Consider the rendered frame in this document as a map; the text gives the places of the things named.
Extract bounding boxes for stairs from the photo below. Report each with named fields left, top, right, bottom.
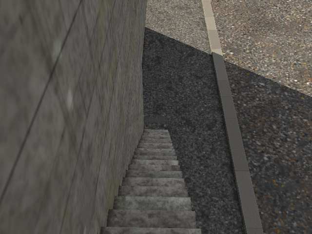
left=99, top=129, right=202, bottom=234

